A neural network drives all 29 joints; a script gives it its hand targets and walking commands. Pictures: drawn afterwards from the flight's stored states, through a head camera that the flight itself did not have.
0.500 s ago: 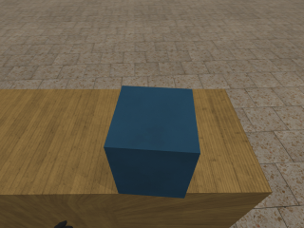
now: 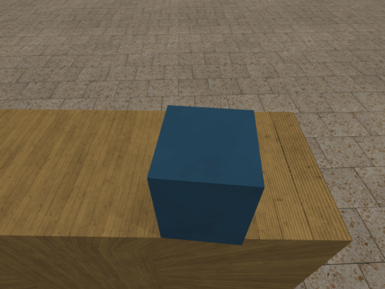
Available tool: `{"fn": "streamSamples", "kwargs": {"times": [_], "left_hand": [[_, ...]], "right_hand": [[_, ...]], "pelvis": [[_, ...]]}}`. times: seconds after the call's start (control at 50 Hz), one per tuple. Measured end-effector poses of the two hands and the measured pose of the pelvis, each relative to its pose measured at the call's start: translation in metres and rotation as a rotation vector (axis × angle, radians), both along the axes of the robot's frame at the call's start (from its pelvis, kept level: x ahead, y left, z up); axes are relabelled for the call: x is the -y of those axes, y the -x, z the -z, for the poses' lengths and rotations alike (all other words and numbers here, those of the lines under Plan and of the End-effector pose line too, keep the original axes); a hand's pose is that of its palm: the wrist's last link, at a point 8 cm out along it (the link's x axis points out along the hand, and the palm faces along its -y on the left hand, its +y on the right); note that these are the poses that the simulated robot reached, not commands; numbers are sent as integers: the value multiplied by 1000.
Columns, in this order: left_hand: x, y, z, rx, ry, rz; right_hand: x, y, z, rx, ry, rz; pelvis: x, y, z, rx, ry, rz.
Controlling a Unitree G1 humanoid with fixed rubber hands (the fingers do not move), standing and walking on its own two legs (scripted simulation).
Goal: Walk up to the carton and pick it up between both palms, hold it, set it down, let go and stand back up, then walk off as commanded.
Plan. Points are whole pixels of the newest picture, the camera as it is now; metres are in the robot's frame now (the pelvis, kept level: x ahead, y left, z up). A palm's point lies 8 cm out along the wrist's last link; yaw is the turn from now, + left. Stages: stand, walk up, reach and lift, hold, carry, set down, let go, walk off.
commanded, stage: stand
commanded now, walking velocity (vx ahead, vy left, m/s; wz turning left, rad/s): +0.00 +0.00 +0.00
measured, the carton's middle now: (205, 176) +0.38 -0.01 +0.02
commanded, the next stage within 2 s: walk off in 0.60 s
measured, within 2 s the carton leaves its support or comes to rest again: neither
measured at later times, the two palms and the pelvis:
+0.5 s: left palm out of the picture +0.05 +0.30 -0.12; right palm out of the picture +0.08 -0.31 -0.11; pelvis +0.00 +0.00 +0.00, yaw +1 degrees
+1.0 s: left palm out of the picture +0.05 +0.30 -0.12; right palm out of the picture +0.08 -0.32 -0.13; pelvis -0.05 -0.02 -0.02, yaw +0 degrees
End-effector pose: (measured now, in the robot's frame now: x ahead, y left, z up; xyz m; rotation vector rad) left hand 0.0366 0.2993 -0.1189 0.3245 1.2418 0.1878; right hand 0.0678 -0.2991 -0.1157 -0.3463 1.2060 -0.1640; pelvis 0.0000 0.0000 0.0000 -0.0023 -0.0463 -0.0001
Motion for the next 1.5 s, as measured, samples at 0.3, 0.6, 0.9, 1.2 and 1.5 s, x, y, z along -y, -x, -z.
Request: {"fn": "streamSamples", "kwargs": {"times": [0.3, 0.6, 0.9, 1.2, 1.5], "left_hand": [[2, 0, -1, -4, -1, -19], [1, -18, -1, 10, 2, -11], [-5, -23, 1, 31, -21, -16], [31, 69, -13, -8, -141, -6], [17, 106, -19, 140, -103, -9]], "right_hand": [[8, -6, -2, -4, 12, 3], [9, -9, -3, -15, 20, 17], [10, -18, -3, 83, 11, 17], [66, 28, 32, 93, 18, 0], [55, 152, 26, -62, 45, -13]], "pelvis": [[2, 2, -1, 2, 7, -11], [0, -2, -2, 2, 3, -11], [5, 21, 8, -2, 0, 10], [48, 92, 25, 23, -46, -3], [28, 164, 21, 22, -71, -56]]}}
